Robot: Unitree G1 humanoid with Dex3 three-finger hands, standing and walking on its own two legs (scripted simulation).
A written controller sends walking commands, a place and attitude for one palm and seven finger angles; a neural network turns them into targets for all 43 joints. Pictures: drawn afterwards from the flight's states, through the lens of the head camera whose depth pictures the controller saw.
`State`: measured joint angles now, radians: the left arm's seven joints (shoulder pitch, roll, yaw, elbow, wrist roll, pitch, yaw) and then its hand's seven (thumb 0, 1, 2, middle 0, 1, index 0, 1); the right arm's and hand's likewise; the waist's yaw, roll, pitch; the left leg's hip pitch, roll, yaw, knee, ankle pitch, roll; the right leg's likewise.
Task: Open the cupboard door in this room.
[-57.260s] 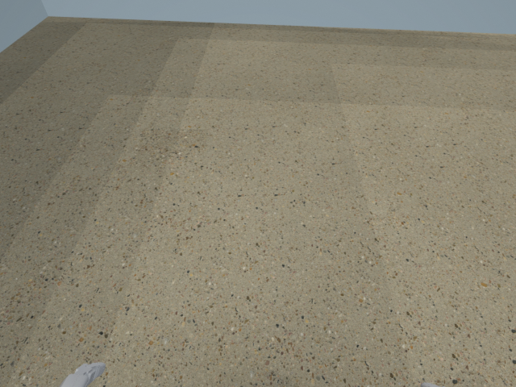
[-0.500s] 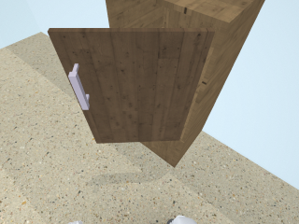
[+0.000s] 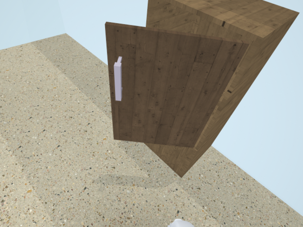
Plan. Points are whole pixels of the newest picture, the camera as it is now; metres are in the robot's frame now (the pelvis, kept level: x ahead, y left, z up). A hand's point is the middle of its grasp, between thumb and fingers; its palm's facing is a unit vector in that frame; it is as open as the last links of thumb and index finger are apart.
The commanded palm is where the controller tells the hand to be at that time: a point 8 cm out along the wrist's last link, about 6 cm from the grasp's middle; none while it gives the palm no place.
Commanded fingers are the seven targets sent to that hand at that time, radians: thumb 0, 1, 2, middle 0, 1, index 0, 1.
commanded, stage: come to a stop and stand still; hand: left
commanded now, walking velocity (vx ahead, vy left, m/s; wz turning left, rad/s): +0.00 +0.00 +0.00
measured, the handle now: (119, 79) +0.55 +0.16 +0.07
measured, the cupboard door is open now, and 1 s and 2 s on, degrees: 42 42 42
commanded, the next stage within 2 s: none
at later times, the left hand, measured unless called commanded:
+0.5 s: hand out of the picture -0.11 +0.18 -0.17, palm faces +0.02 -0.99 -0.16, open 7.4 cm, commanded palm none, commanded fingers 0.00 0.90 0.90 -0.20 -0.30 -0.20 -0.30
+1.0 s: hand out of the picture -0.14 +0.17 -0.19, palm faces +0.03 -1.00 -0.09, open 7.4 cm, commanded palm none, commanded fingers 0.00 0.90 0.90 -0.20 -0.30 -0.20 -0.30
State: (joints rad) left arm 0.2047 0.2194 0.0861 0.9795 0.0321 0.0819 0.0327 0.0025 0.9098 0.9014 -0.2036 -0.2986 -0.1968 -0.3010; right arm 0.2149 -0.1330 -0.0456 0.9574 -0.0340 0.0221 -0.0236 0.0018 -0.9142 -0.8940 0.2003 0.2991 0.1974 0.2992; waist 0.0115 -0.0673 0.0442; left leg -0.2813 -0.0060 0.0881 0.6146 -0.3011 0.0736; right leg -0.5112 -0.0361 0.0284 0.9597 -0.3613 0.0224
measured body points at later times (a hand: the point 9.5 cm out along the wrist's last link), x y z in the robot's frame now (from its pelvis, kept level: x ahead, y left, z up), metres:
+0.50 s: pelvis -0.06 +0.02 +0.01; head -0.07 +0.03 +0.46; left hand -0.10 +0.23 -0.15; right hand -0.09 -0.19 -0.15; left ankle +0.03 +0.07 -0.73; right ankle -0.10 -0.10 -0.73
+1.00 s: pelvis -0.10 +0.03 +0.00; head -0.11 +0.06 +0.45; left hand -0.14 +0.22 -0.17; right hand -0.15 -0.17 -0.15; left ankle -0.03 +0.09 -0.73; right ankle -0.10 -0.10 -0.73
